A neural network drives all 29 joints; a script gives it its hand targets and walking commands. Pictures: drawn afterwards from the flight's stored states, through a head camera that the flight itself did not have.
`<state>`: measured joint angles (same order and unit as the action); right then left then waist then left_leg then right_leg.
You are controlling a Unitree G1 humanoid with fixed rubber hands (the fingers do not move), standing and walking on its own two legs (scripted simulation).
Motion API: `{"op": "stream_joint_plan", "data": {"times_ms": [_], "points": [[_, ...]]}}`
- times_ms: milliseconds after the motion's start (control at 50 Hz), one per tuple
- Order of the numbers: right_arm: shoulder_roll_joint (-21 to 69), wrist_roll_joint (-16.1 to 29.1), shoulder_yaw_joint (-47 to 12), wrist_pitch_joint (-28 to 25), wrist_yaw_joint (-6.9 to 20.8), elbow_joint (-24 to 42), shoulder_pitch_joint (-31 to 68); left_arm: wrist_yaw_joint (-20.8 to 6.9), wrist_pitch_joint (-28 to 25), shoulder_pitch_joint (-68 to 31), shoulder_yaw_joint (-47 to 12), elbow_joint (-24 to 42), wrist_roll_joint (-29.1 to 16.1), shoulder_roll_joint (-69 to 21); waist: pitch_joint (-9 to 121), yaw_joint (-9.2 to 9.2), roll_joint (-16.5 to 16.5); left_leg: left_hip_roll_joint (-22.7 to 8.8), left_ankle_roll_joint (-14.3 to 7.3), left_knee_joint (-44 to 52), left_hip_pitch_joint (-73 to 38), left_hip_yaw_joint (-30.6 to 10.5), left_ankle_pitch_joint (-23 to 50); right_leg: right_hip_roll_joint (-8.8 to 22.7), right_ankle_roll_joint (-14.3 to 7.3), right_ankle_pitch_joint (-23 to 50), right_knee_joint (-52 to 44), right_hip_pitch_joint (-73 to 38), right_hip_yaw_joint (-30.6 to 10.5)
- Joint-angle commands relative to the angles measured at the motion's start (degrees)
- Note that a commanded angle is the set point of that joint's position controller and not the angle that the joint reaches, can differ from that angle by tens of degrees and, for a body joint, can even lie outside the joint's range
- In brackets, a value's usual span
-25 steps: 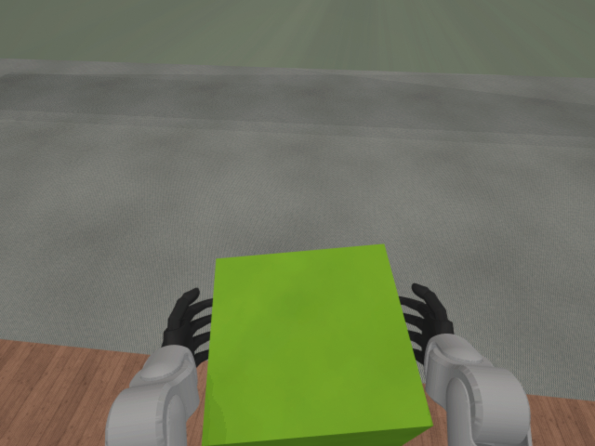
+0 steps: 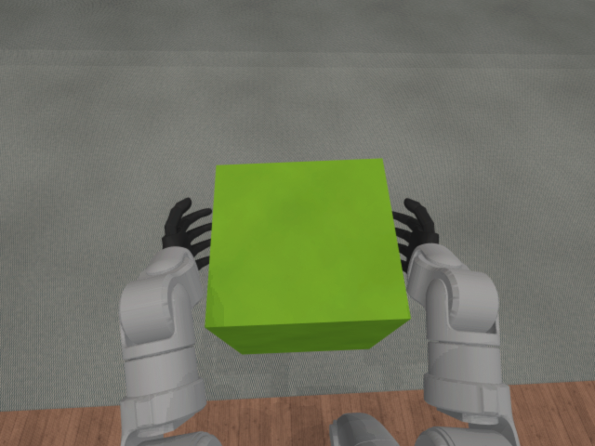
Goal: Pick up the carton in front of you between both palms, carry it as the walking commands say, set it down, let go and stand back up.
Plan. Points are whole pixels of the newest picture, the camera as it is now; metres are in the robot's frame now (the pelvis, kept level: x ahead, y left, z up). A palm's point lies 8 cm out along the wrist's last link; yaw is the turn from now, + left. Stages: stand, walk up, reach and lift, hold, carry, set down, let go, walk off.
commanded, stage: carry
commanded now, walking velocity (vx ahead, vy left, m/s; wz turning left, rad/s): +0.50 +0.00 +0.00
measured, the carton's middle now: (302, 269) +0.36 -0.03 -0.01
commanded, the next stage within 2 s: none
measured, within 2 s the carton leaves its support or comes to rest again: neither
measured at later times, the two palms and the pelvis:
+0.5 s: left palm (146, 93) +0.65 +0.20 +0.08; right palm (322, 75) +0.70 -0.10 +0.08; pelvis +0.34 -0.01 -0.02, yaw +4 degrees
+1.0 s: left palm (194, 64) +1.04 +0.17 -0.11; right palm (304, 63) +1.05 -0.13 -0.12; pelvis +0.70 +0.01 -0.16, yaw +2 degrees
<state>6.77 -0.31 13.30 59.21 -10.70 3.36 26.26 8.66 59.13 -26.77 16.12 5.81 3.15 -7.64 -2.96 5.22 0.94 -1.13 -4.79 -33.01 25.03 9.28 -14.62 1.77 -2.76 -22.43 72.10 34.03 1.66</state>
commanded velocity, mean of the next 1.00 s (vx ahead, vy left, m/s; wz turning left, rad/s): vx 0.50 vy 0.00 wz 0.00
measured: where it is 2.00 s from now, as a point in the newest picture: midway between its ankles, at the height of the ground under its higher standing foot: (253, 172)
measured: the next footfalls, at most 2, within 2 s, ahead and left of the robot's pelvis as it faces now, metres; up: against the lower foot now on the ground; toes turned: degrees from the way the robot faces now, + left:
right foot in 0.20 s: +0.29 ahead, -0.09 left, +0.00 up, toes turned +1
left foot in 0.58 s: +0.52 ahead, +0.07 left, -0.14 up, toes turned +5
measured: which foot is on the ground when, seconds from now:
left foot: down 0.00-0.24, up 0.26-0.56, down 0.58-0.94, up 0.96-1.00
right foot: up 0.00-0.18, down 0.20-0.56, up 0.58-0.92, down 0.94-1.00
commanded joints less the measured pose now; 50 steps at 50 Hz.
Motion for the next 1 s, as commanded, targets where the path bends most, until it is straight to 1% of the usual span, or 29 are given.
{"op": "stream_joint_plan", "data": {"times_ms": [0,60,100,140,160,180,280,320,380,400,440,460,500,520,560,580,620,640,660,700,780,820,840,860,880,900,920,960,980], "points": [[47.0,15.15,-40.63,-5.16,5.17,9.82,37.94,-0.11,-3.81,-29.26,-37.08,1.82,-7.47,-43.51,28.34,-0.83,-9.64,-11.56,-6.18,6.22,-31.09,-12.6,33.12,0.52,-0.79,10.58,-22.68,6.94,1.99],[44.5,12.69,-39.74,-5.14,4.49,9.56,32.31,-0.73,-3.57,-25.51,-38.84,2.55,-8.99,-41.85,29.17,-0.65,-7.93,-8.39,-3.74,2.97,-31.56,-8.24,43.35,-4.0,-1.36,17.91,-38.03,-5.14,7.35],[44.65,12.76,-39.8,-3.81,4.32,7.49,31.29,-1.23,-3.29,-27.35,-39.3,6.35,-9.34,-41.86,30.24,-4.79,-9.6,-8.85,-1.64,-6.29,-25.66,-1.43,45.27,-4.26,-3.36,22.61,-40.08,-17.27,9.99],[41.93,10.93,-39.21,-2.16,3.81,8.19,30.19,-1.49,-2.15,-25.11,-38.81,6.25,-9.87,-38.79,31.02,-12.05,-0.04,-1.43,1.0,-24.21,-7.93,-1.21,26.71,-1.64,-6.0,38.79,-42.5,-36.94,1.9],[43.22,11.03,-39.07,-1.12,3.43,8.57,27.08,-1.94,-1.17,-23.9,-39.18,6.91,-11.39,-38.51,30.75,-11.02,11.88,5.44,1.35,-31.75,7.44,-2.35,-8.06,8.65,-10.36,44.87,-45.18,-46.15,-16.45],[40.2,9.12,-37.66,-0.14,2.73,7.41,26.14,-1.94,0.91,-18.78,-37.0,-0.69,-9.99,-39.26,24.47,-12.62,5.62,3.27,1.69,-28.04,15.3,-8.79,-13.66,9.38,-8.74,46.35,-48.35,-48.95,-17.3],[43.22,6.89,-34.61,-0.92,2.7,16.85,34.38,-6.08,-0.35,-30.46,-46.37,12.27,-20.66,-48.18,25.94,-12.09,7.08,2.31,5.04,-19.13,22.23,-8.99,-12.31,9.22,-7.36,30.27,-46.69,-50.03,-24.33],[40.48,4.61,-33.03,-1.54,2.19,12.48,29.86,-6.14,-0.64,-36.64,-47.16,13.57,-21.98,-45.88,28.79,-10.48,3.96,1.38,4.01,-11.17,9.22,-9.07,1.52,7.47,-5.91,16.5,-48.82,-40.53,-22.13],[38.23,1.47,-30.84,-1.7,2.29,9.19,21.91,-4.61,-1.28,-38.22,-49.83,15.43,-21.89,-44.02,26.9,-6.02,-4.25,-0.25,2.33,-1.51,-9.43,-7.49,26.0,0.65,-2.15,13.89,-35.68,-25.04,-5.16],[38.22,5.97,-32.49,-2.28,2.86,17.99,28.7,-4.29,-1.39,-35.84,-50.12,16.42,-24.44,-45.43,23.15,-8.18,-6.95,-1.22,3.59,7.38,-14.94,-7.36,35.06,-1.29,-1.02,4.52,-35.61,-19.72,-3.99],[32.5,2.94,-32.03,0.46,1.72,10.37,26.73,-3.27,-0.17,-34.86,-47.28,11.11,-22.62,-40.86,15.68,-5.44,-3.62,2.54,5.43,20.5,-12.91,0.19,44.2,-3.22,-0.18,7.67,-29.98,-23.82,2.31],[28.58,4.0,-31.03,1.45,1.43,11.81,24.15,-2.09,1.69,-25.68,-42.16,4.23,-18.87,-37.32,19.72,-5.57,0.5,-1.46,2.97,17.13,-23.63,-3.65,47.96,-0.48,-1.91,6.64,-24.3,-20.39,0.16],[25.48,4.62,-30.12,3.48,1.19,6.06,22.91,0.33,3.61,-26.9,-37.58,0.13,-13.88,-32.0,19.02,2.31,-3.39,-9.87,-3.07,23.56,-31.41,-13.73,41.21,-3.6,0.05,-6.97,2.65,-11.16,2.43],[22.57,5.04,-29.59,3.92,0.37,7.37,24.99,1.42,5.26,-23.53,-32.25,-5.46,-12.27,-28.58,19.84,1.02,-11.74,-11.05,-2.86,12.2,-45.3,-14.12,53.93,-5.55,-0.35,-17.32,10.66,7.0,1.02],[27.74,11.1,-31.07,4.2,0.47,6.11,30.78,2.97,6.33,-26.24,-28.49,-3.49,-7.92,-26.47,21.62,-0.95,-8.79,-14.11,-2.68,1.91,-46.46,-22.94,56.1,-3.21,-2.33,-8.97,5.42,16.67,-3.17],[28.45,11.9,-29.5,4.37,0.46,3.51,33.77,3.75,7.03,-27.99,-27.14,-3.82,-6.35,-27.57,20.81,-0.21,-13.12,-16.74,-3.26,3.13,-44.45,-26.86,46.39,-2.45,-2.76,-6.2,4.28,21.73,-1.66],[35.51,13.17,-28.55,4.4,0.64,-1.37,35.6,3.58,6.29,-32.34,-26.67,0.13,-8.04,-29.43,21.03,-3.72,-11.16,-13.82,-4.43,3.7,-39.31,-26.16,40.35,1.76,0.01,0.9,-0.88,18.39,-0.02],[37.9,13.87,-29.3,2.93,1.25,4.49,39.79,2.56,5.46,-37.12,-28.18,3.9,-10.92,-32.84,21.21,-1.5,-12.87,-19.22,-10.65,5.31,-33.39,-29.83,34.73,5.1,1.8,4.44,-2.88,15.78,-1.2],[43.17,15.24,-30.48,3.04,2.06,1.08,39.02,1.95,5.11,-35.73,-29.23,0.15,-10.05,-36.83,20.98,-0.7,-8.22,-17.4,-12.81,8.71,-27.76,-30.79,25.46,3.43,2.67,8.37,-7.08,14.08,-1.85],[52.36,20.08,-35.16,0.52,4.14,10.9,50.69,0.66,1.79,-45.44,-31.29,6.47,-14.49,-45.53,23.09,0.18,-3.56,-13.76,-9.53,6.53,-27.9,-28.84,38.59,1.2,1.45,10.74,-13.15,11.42,-1.27],[52.48,20.15,-40.99,-3.62,5.29,11.56,44.25,-0.01,-3.13,-34.7,-34.37,4.02,-12.44,-47.59,27.58,0.76,-4.45,-6.09,-3.19,1.22,-31.99,-14.75,52.05,-3.72,-1.65,20.75,-30.44,2.81,6.87],[54.32,18.12,-41.99,-4.63,5.46,6.07,35.34,-0.3,-4.94,-30.09,-36.01,6.1,-9.47,-45.1,33.66,-3.98,-7.34,-7.62,-3.08,-5.31,-29.19,-11.11,67.27,-8.2,-3.38,20.38,-37.22,-15.66,12.11],[52.82,15.69,-42.16,-4.67,5.48,1.75,29.48,-0.94,-4.77,-24.37,-35.5,2.13,-6.23,-43.4,35.04,-6.26,-6.63,-6.45,-0.84,-13.1,-23.24,-6.37,65.55,-8.05,-4.42,26.54,-41.34,-25.17,13.47],[51.46,14.21,-42.94,-5.2,5.77,3.7,29.86,-1.7,-5.42,-23.62,-35.93,3.9,-6.11,-44.02,39.15,-11.93,-4.93,-5.32,2.6,-29.27,-10.7,-4.95,51.97,-1.45,-9.07,36.86,-42.98,-41.79,3.7],[51.95,14.15,-41.98,-5.98,5.7,7.06,32.51,-2.29,-5.65,-24.67,-39.41,3.33,-8.45,-45.25,44.61,-10.41,12.44,4.05,5.82,-46.67,10.03,-8.48,-9.0,16.52,-17.1,77.78,-35.8,-61.55,-18.05],[50.22,14.17,-43.12,-6.22,5.57,9.57,29.77,-2.51,-5.89,-18.55,-39.77,1.78,-9.71,-44.45,52.34,-12.52,14.91,6.13,5.5,-55.12,18.76,-11.81,-18.48,19.68,-20.9,68.42,-35.69,-70.75,-29.53],[47.85,12.85,-42.92,-6.74,4.95,12.06,29.27,-2.97,-6.22,-18.13,-42.7,3.37,-11.57,-47.52,51.72,-11.87,9.94,5.24,3.03,-55.78,23.1,-13.56,-17.58,17.71,-20.37,59.09,-36.04,-72.23,-30.87],[47.45,11.04,-40.47,-7.15,4.02,11.9,24.27,-3.84,-6.73,-23.57,-46.15,10.29,-16.58,-48.45,42.47,-11.73,-0.13,0.24,2.63,-48.32,25.01,-13.55,-14.91,15.45,-14.62,44.7,-41.01,-61.64,-25.73],[45.46,9.11,-38.49,-7.8,3.41,14.34,25.75,-4.27,-6.96,-24.23,-47.67,9.97,-17.19,-49.34,37.86,-12.84,2.14,0.36,3.02,-44.68,27.83,-11.8,-13.57,15.86,-13.67,43.44,-42.62,-57.29,-23.45]]}}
